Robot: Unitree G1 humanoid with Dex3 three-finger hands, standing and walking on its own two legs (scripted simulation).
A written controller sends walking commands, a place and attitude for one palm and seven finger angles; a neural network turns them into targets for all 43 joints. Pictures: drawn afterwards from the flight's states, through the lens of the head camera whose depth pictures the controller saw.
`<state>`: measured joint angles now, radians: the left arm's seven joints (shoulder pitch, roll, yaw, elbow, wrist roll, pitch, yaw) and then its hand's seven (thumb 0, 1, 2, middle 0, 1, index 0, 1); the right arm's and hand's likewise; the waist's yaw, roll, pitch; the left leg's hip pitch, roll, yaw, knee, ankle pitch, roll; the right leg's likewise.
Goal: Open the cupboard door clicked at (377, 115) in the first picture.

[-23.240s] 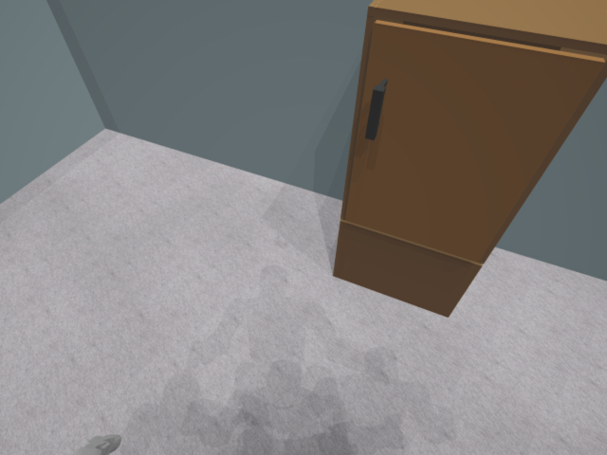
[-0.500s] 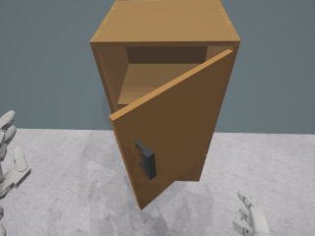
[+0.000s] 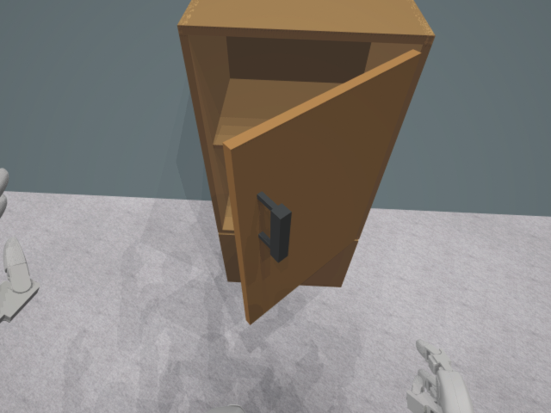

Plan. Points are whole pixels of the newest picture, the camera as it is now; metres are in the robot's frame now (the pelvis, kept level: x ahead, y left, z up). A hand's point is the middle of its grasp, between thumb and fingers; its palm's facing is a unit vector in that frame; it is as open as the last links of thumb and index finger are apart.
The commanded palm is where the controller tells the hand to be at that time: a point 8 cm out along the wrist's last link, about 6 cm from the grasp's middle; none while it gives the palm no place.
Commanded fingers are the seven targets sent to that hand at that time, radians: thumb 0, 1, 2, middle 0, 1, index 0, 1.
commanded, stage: step back with the hand held close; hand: left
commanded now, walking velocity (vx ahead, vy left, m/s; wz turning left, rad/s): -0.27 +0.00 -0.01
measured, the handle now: (271, 227) +0.39 +0.03 +0.03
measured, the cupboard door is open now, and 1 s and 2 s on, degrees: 43 43 43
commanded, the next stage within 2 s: stop stepping back and stand still in 0.48 s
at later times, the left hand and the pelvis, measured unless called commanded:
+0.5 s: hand out of the picture +0.13 +0.25 +0.18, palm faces +0.40 -0.82 -0.42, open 7.5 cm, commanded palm +0.07 +0.29 +0.19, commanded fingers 0.00 0.90 0.90 -0.20 -0.30 -0.20 -0.30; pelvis -0.09 +0.00 +0.01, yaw -3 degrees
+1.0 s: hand out of the picture +0.05 +0.22 +0.17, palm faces +0.31 -0.85 -0.42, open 7.5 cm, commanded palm -0.01 +0.27 +0.19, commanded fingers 0.00 0.90 0.90 -0.20 -0.30 -0.20 -0.30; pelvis -0.18 -0.02 +0.01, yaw -5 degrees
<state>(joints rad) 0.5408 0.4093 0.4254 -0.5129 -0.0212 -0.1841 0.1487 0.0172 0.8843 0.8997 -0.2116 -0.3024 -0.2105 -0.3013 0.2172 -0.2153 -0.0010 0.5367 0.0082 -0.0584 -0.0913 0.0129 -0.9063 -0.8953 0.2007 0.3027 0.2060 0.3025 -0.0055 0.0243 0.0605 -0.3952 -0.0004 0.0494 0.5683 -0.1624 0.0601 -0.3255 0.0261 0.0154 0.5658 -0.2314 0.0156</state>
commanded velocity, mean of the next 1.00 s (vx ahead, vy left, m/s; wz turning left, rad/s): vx -0.13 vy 0.03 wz -0.02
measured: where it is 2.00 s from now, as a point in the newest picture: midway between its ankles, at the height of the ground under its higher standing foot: outside the picture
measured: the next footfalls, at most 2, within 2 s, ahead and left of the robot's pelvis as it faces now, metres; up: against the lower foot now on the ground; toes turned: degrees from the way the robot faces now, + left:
right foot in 0.58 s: -0.18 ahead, -0.08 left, +0.00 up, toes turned -9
left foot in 0.76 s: -0.05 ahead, +0.07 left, +0.00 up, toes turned -6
